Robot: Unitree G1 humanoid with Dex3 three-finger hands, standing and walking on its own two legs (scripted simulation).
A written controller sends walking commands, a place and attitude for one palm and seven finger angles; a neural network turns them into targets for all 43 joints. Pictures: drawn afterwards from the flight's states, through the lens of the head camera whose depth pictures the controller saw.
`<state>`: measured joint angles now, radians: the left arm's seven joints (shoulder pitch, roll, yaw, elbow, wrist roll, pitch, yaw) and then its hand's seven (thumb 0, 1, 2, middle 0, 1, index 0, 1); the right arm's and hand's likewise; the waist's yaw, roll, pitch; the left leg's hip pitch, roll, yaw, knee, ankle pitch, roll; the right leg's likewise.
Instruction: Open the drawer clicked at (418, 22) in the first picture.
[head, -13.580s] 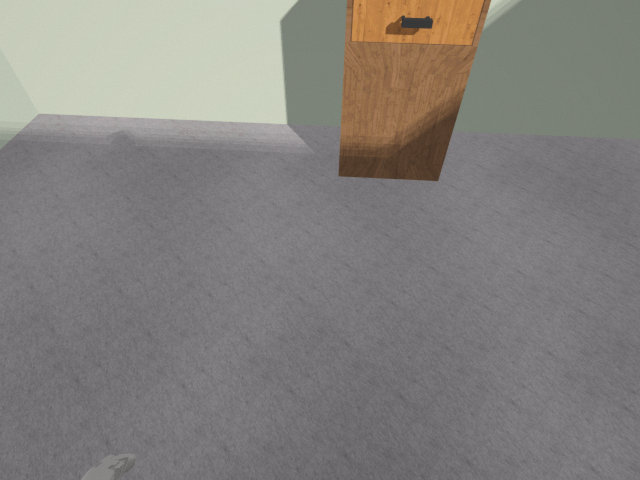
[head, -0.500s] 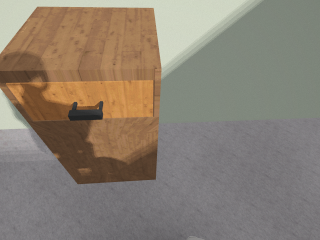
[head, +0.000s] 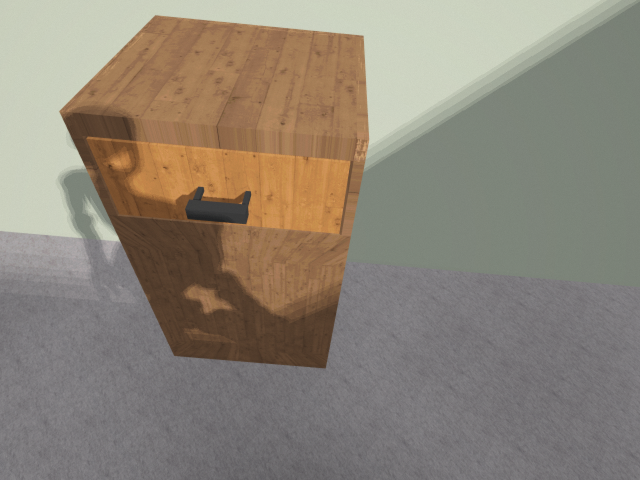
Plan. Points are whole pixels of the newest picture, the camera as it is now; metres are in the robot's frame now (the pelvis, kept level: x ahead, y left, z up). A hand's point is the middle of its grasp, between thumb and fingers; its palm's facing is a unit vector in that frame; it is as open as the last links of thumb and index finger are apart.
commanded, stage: come to a stop and stand still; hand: left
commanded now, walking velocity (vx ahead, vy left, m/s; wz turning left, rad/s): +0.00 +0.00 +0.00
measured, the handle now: (220, 203) +0.56 +0.23 -0.02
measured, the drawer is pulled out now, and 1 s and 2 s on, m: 0.00 0.00 0.00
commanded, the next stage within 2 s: look again from close up in 0.56 s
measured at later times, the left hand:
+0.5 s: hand out of the picture -0.05 +0.13 -0.17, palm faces +0.05 -0.99 -0.10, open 7.4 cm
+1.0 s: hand out of the picture +0.02 +0.20 -0.17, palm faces +0.02 -0.98 -0.22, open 7.4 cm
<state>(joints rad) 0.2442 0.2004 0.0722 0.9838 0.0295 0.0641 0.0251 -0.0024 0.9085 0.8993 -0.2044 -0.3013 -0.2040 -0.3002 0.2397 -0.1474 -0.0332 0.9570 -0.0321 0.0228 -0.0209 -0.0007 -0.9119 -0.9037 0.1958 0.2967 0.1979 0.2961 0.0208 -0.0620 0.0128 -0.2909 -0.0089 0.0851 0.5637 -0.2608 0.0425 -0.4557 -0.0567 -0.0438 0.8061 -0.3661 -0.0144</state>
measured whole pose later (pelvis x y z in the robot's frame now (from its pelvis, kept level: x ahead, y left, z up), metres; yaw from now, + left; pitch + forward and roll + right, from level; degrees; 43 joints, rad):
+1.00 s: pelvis +0.00 +0.03 +0.00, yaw -1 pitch +0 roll -1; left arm 0.30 0.15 0.00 1.06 0.02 -0.02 0.05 0.00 0.91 0.90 -0.20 -0.30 -0.20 -0.30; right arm 0.33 -0.15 0.01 1.08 -0.03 -0.02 -0.02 0.02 -0.93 -0.90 0.20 0.30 0.20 0.30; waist -0.01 0.03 -0.01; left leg -0.28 -0.03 0.09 0.54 -0.26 0.08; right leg -0.19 -0.03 -0.04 0.52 -0.33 0.01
